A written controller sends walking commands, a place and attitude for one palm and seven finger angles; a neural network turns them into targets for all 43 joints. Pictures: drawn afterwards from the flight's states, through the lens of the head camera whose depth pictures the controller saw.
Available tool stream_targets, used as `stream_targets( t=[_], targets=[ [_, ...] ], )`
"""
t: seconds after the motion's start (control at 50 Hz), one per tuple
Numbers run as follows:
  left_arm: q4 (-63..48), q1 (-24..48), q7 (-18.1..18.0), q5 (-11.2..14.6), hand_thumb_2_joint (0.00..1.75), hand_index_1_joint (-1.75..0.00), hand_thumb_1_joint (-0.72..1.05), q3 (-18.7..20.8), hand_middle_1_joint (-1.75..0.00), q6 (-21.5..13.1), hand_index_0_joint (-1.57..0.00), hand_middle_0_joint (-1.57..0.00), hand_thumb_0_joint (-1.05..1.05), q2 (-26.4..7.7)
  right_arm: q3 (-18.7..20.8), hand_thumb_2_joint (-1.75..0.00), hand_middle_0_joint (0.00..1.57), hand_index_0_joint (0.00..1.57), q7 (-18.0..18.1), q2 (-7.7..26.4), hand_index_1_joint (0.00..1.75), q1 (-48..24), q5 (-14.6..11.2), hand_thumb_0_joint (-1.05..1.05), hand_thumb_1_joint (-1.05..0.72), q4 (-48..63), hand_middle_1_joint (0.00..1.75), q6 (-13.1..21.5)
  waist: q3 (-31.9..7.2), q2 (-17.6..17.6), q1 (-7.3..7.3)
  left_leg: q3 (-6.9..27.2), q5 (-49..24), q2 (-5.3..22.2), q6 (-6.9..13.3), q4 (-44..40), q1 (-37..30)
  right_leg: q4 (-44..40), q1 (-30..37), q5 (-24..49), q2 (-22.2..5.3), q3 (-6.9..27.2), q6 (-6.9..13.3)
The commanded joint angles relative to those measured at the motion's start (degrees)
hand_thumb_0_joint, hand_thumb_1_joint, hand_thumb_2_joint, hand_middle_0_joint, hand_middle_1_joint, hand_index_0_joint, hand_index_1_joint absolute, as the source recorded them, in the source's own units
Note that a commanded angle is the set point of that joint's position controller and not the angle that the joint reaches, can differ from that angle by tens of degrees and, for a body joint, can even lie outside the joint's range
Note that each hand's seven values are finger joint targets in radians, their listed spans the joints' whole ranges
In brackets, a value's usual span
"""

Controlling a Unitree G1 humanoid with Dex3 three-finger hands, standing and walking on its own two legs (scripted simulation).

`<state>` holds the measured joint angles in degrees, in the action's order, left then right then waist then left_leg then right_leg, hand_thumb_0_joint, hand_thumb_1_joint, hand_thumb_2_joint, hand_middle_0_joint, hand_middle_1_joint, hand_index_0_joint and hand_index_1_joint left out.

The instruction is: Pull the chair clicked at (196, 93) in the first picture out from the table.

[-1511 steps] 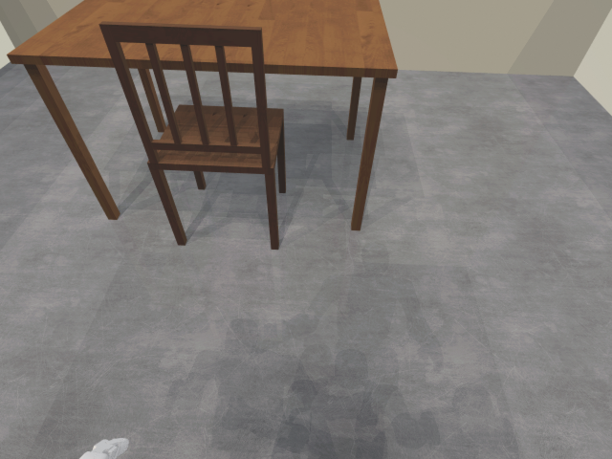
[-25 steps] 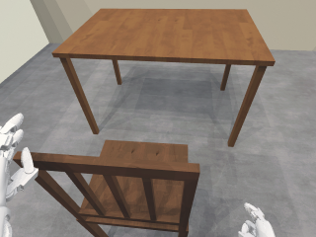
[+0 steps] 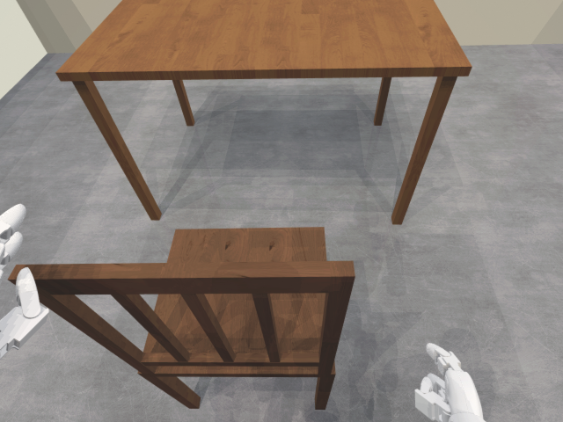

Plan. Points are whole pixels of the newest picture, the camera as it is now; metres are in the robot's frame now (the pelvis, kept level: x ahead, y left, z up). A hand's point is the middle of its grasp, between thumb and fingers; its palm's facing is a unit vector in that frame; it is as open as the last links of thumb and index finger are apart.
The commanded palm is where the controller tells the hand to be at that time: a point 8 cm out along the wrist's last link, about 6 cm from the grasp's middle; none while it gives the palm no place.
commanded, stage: step back with the hand held close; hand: left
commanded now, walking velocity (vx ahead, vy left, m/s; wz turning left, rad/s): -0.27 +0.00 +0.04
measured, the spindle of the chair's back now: (213, 329) +0.27 +0.15 -0.09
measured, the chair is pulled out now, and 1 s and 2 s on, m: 0.62 0.62 0.62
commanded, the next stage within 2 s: stop stepping back and stand still in 0.90 s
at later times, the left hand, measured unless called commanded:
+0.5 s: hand out of the picture +0.11 +0.27 +0.17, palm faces +0.47 -0.71 -0.52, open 7.4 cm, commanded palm +0.04 +0.30 +0.18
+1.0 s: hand out of the picture +0.04 +0.28 +0.18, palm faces +0.50 -0.73 -0.47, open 7.4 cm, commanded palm -0.02 +0.31 +0.18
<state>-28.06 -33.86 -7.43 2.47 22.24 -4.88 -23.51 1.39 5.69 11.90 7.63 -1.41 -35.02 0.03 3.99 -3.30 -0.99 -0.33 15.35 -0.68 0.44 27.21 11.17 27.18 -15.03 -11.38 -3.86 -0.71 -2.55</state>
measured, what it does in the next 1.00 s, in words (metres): walks backwards: left foot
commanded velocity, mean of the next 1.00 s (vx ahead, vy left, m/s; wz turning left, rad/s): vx -0.34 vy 0.00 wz -0.03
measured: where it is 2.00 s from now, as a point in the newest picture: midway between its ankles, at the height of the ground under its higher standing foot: outside the picture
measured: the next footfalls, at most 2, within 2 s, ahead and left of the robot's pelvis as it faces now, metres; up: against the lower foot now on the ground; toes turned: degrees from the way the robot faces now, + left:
left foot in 0.76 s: -0.06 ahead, +0.11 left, +0.00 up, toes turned -1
right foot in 1.08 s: -0.19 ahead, -0.17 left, +0.00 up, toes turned -1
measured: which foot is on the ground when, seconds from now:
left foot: down 0.00-0.66, up 0.68-0.74, down 0.76-1.00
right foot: down 0.00-0.80, up 0.82-1.00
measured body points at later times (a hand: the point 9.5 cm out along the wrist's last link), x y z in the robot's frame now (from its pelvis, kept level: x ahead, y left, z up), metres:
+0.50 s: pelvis -0.08 +0.00 -0.01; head -0.07 +0.01 +0.43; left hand +0.08 +0.31 +0.19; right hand +0.09 -0.24 -0.09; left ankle -0.01 +0.12 -0.74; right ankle +0.03 -0.15 -0.73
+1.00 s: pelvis -0.15 +0.01 -0.01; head -0.12 +0.04 +0.44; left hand +0.01 +0.32 +0.21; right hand +0.03 -0.20 -0.09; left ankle -0.05 +0.12 -0.74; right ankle -0.19 -0.16 -0.69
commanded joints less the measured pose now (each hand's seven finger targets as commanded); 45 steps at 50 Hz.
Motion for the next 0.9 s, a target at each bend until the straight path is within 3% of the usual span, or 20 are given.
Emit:
stream_targets(
  t=[0.0,0.1,0.16,0.24,0.28,0.36,0.42,0.46,0.52,0.56,0.62,0.66,0.68,0.72,0.74,0.78,0.8,0.82,0.86,0.88],
  targets=[
    [-11.65,1.37,-2.53,0.36,0.90,-0.30,0.90,8.70,-0.30,-4.35,-0.20,-0.20,0.00,-9.80,2.17,-0.90,0.20,0.20,1.26,6.18,0.30,-4.74,-0.33,0.00,-0.90,9.23,0.30,3.39,-12.47,0.49,-0.83,5.18,-21.69,8.34,1.45,-3.22,0.98,1.18,6.87,15.47,-3.44,1.28,2.97],
    [-9.41,4.72,-3.26,-0.03,0.90,-0.30,0.90,7.36,-0.30,-4.18,-0.20,-0.20,0.00,-9.33,2.21,-0.90,0.20,0.20,1.76,6.36,0.30,-3.50,-0.06,0.00,-0.90,8.35,0.30,4.14,-9.66,3.68,-0.46,4.30,-5.37,5.94,1.18,-0.73,4.64,-3.55,2.81,8.61,-4.98,5.24,3.65],
    [-9.07,6.76,-3.73,-0.38,0.90,-0.30,0.90,7.19,-0.30,-4.07,-0.20,-0.20,0.00,-10.17,2.10,-0.90,0.20,0.20,1.74,6.70,0.30,-2.88,0.03,0.00,-0.90,7.98,0.30,4.63,-6.46,5.67,-0.09,3.58,6.40,3.86,1.15,1.71,5.32,-9.44,-3.93,-6.75,-6.54,8.70,5.12],
    [-9.65,8.62,-4.38,-1.08,0.90,-0.30,0.90,7.22,-0.30,-4.56,-0.20,-0.20,0.00,-10.79,1.28,-0.90,0.20,0.20,1.48,6.73,0.30,-2.18,0.37,0.00,-0.90,8.67,0.30,5.03,-4.84,8.03,0.00,3.65,12.49,2.95,1.18,6.91,5.51,-12.77,-12.15,-23.63,-7.86,8.69,5.96],
    [-12.94,8.29,-4.68,-1.26,0.90,-0.30,0.90,7.81,-0.30,-5.35,-0.20,-0.20,0.00,-11.44,0.81,-0.90,0.20,0.20,1.58,7.22,0.30,-2.01,0.41,0.00,-0.90,9.49,0.30,5.28,-5.76,2.40,0.06,6.33,14.61,4.61,2.01,1.55,7.97,-9.18,-9.64,-22.16,-6.15,6.60,5.31],
    [-16.30,5.92,-5.11,-1.70,0.90,-0.30,0.90,11.30,-0.30,-6.94,-0.20,-0.20,0.00,-13.09,1.31,-0.90,0.20,0.20,1.72,7.84,0.30,-2.83,-0.18,0.00,-0.90,10.62,0.30,6.84,-8.02,-9.87,-0.33,13.30,20.62,10.62,4.65,-11.48,24.09,6.90,8.91,-8.94,0.56,0.55,2.08],
    [-15.73,2.94,-4.10,-1.48,0.90,-0.30,0.90,10.81,-0.30,-7.66,-0.20,-0.20,0.00,-11.55,1.96,-0.90,0.20,0.20,1.06,8.29,0.30,-1.53,-0.29,0.00,-0.90,11.30,0.30,7.61,-8.36,-8.05,-0.44,11.57,21.17,10.56,4.54,-9.50,27.14,9.12,11.42,-6.12,1.30,-0.03,1.83],
    [-12.63,1.74,-3.90,-1.96,0.90,-0.30,0.90,12.34,-0.30,-8.07,-0.20,-0.20,0.00,-12.05,2.49,-0.90,0.20,0.20,0.97,8.55,0.30,-1.46,-0.25,0.00,-0.90,10.64,0.30,8.02,-6.62,-9.99,-0.43,10.78,23.89,10.67,5.33,-8.78,31.41,10.24,12.99,-5.07,1.48,0.21,1.76],
    [-12.67,4.86,-3.35,-2.23,0.90,-0.30,0.90,11.69,-0.30,-9.12,-0.20,-0.20,0.00,-11.33,2.69,-0.90,0.20,0.20,0.42,8.58,0.30,0.03,0.09,0.00,-0.90,10.12,0.30,8.99,-4.99,-3.75,-0.08,8.81,25.56,9.06,4.68,-3.59,32.17,8.26,9.23,-7.17,0.05,3.02,2.75],
    [-11.54,5.68,-3.30,-2.03,0.90,-0.30,0.90,11.69,-0.30,-9.44,-0.20,-0.20,0.00,-11.80,2.93,-0.90,0.20,0.20,0.38,8.82,0.30,0.35,0.38,0.00,-0.90,9.30,0.30,9.49,-3.13,-0.48,0.14,6.83,27.69,6.83,3.80,1.34,28.21,2.27,0.73,-16.17,-1.91,7.51,4.48],
    [-13.93,10.16,-3.78,-1.93,0.90,-0.30,0.90,11.18,-0.30,-10.06,-0.20,-0.20,0.00,-12.80,2.40,-0.90,0.20,0.20,-0.08,7.42,0.30,1.27,1.34,0.00,-0.90,7.83,0.30,9.97,-3.40,9.60,0.41,2.85,20.92,2.25,0.99,17.99,14.32,-11.65,-16.64,-28.35,-8.89,16.53,8.69],
    [-14.31,11.18,-4.26,-1.60,0.90,-0.30,0.90,11.42,-0.30,-9.77,-0.20,-0.20,0.00,-13.76,2.25,-0.90,0.20,0.20,-0.59,7.33,0.30,1.24,1.88,0.00,-0.90,5.52,0.30,9.42,-7.99,14.46,0.67,0.73,12.82,0.85,-0.16,26.84,4.64,-14.64,-20.07,-23.25,-13.75,17.54,11.53],
    [-14.77,11.48,-4.09,-1.52,0.90,-0.30,0.90,10.73,-0.30,-9.78,-0.20,-0.20,0.00,-13.02,1.68,-0.90,0.20,0.20,-0.84,6.68,0.30,1.07,1.91,0.00,-0.90,5.49,0.30,9.15,-9.75,15.48,0.94,1.01,11.83,1.33,0.16,24.99,2.18,-13.38,-19.53,-21.07,-13.58,14.55,10.57],
    [-15.20,11.64,-3.98,-1.21,0.90,-0.30,0.90,11.48,-0.30,-10.49,-0.20,-0.20,0.00,-13.46,0.80,-0.90,0.20,0.20,-0.48,6.52,0.30,0.72,1.74,0.00,-0.90,6.82,0.30,8.93,-8.57,11.82,1.07,2.87,16.19,2.94,1.39,13.99,2.40,-9.54,-19.98,-26.65,-9.23,9.47,6.51],
    [-15.79,11.94,-3.95,-1.37,0.90,-0.30,0.90,11.42,-0.30,-10.85,-0.20,-0.20,0.00,-12.97,0.89,-0.90,0.20,0.20,-0.07,7.50,0.30,0.70,1.63,0.00,-0.90,7.64,0.30,9.06,-6.06,7.53,1.21,7.65,20.99,5.81,3.05,5.08,6.92,-3.48,-19.08,-28.00,-5.59,7.36,4.69],
    [-16.91,9.49,-4.31,-2.07,0.90,-0.30,0.90,12.74,-0.30,-11.94,-0.20,-0.20,0.00,-11.61,1.87,-0.90,0.20,0.20,0.62,8.85,0.30,-0.88,1.20,0.00,-0.90,8.13,0.30,10.46,-6.79,-18.76,1.64,24.98,31.64,21.63,10.71,-16.17,26.35,33.24,-4.70,-15.75,5.27,-0.64,0.89],
    [-19.09,12.00,-4.07,-1.82,0.90,-0.30,0.90,12.50,-0.30,-11.88,-0.20,-0.20,0.00,-12.10,2.26,-0.90,0.20,0.20,0.48,6.69,0.30,-0.32,1.56,0.00,-0.90,7.82,0.30,11.04,-6.20,-17.69,2.89,25.67,24.04,23.32,11.35,-17.93,28.17,47.70,-5.50,-16.54,5.36,2.93,0.74],
    [-20.23,12.62,-3.53,-1.23,0.90,-0.30,0.90,12.60,-0.30,-12.55,-0.20,-0.20,0.00,-12.59,3.20,-0.90,0.20,0.20,-0.02,6.60,0.30,-0.19,1.98,0.00,-0.90,6.58,0.30,11.48,-7.05,-13.46,2.94,22.40,14.05,22.24,10.69,-14.41,23.49,50.98,-8.83,-16.80,4.62,5.42,0.97],
    [-18.21,7.28,-2.90,-0.01,0.90,-0.30,0.90,11.42,-0.30,-12.59,-0.20,-0.20,0.00,-10.98,4.65,-0.90,0.20,0.20,-1.51,8.41,0.30,-1.34,0.31,0.00,-0.90,6.66,0.30,11.86,-10.44,-6.88,1.71,12.74,4.19,19.10,8.31,-7.59,13.56,45.60,-12.34,-17.88,4.75,3.57,1.42],
    [-18.15,4.10,-2.90,0.33,0.90,-0.30,0.90,12.06,-0.30,-12.44,-0.20,-0.20,0.00,-10.33,4.92,-0.90,0.20,0.20,-2.07,8.12,0.30,-0.31,0.27,0.00,-0.90,6.74,0.30,11.93,-10.24,-7.70,0.94,9.70,4.11,16.86,7.64,-6.36,12.54,40.01,-11.18,-17.61,4.09,1.80,1.57]
  ],
)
